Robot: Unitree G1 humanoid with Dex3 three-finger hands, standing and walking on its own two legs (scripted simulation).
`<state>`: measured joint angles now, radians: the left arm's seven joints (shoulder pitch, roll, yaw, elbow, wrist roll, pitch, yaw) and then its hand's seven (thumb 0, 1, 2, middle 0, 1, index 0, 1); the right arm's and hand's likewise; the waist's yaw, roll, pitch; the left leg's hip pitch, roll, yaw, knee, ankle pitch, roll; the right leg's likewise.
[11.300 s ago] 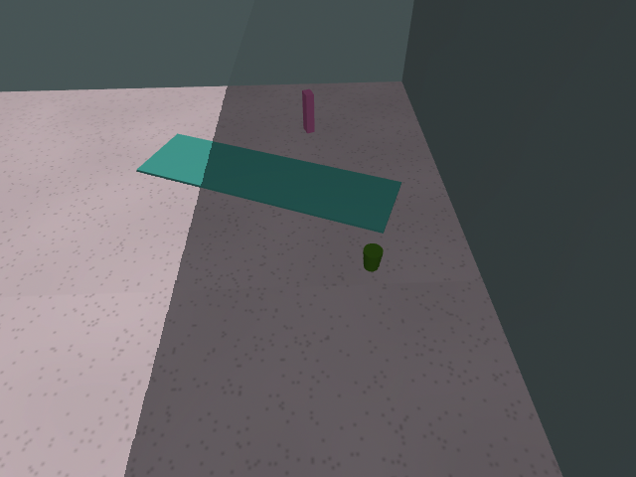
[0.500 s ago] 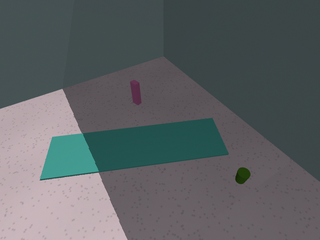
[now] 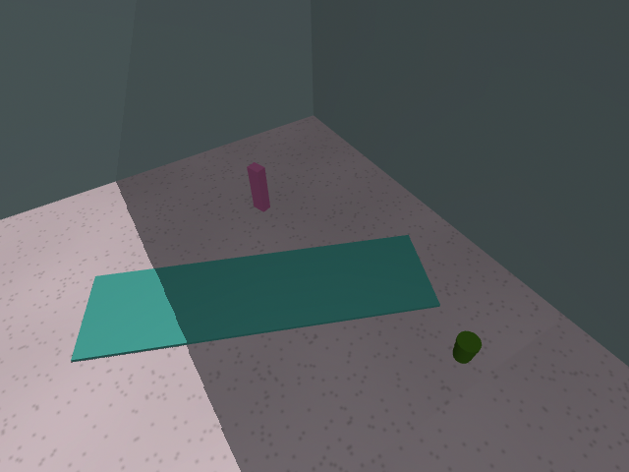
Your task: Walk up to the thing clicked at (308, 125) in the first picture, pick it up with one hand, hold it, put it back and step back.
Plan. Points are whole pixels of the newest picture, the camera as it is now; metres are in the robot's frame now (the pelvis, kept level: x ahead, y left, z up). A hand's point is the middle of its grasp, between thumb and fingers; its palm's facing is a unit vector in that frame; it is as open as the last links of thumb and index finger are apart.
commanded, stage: stand
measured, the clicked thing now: (259, 187) +1.47 +0.29 -0.66
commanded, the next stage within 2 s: none
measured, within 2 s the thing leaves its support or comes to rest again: neither
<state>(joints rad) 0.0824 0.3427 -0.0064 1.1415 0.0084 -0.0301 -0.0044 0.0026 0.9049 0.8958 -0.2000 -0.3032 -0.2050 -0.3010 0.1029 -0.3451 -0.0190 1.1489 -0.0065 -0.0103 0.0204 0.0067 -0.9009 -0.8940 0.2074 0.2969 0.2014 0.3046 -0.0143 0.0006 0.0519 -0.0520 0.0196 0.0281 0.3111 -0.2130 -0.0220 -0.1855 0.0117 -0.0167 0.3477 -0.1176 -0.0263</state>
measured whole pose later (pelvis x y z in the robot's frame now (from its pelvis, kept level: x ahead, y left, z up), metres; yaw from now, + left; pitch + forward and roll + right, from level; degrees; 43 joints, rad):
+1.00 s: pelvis +0.02 +0.00 +0.00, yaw +1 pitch -2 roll +0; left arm 0.09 0.35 0.01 1.15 0.01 -0.02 -0.01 0.00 0.91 0.90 -0.20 -0.30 -0.20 -0.30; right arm 0.12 -0.35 0.00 1.14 -0.01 -0.01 0.01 0.01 -0.90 -0.89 0.21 0.30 0.20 0.30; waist 0.00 0.01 0.04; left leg -0.04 0.03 0.01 0.29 -0.23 -0.03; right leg -0.16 0.02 -0.04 0.33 -0.14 -0.03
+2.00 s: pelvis +0.03 +0.00 +0.00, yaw +1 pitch -2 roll +0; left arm 0.10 0.35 0.00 1.15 0.01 -0.02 0.00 0.00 0.91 0.90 -0.20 -0.30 -0.20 -0.30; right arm 0.13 -0.35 0.00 1.13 -0.01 -0.01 0.01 0.01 -0.90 -0.89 0.21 0.30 0.20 0.30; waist 0.00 0.01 0.04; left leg -0.02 0.03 0.01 0.28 -0.23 -0.03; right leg -0.15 0.02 -0.04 0.33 -0.15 -0.03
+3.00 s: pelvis +0.04 +0.00 +0.00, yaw +1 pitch -1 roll +0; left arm 0.10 0.35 0.00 1.14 0.01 -0.02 0.00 0.00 0.91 0.90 -0.20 -0.30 -0.20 -0.30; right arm 0.13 -0.35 0.00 1.12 -0.01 -0.01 0.00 0.01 -0.90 -0.89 0.21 0.30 0.20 0.30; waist 0.00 0.01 0.04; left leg -0.02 0.02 0.01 0.28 -0.25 -0.02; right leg -0.14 0.01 -0.04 0.33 -0.16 -0.02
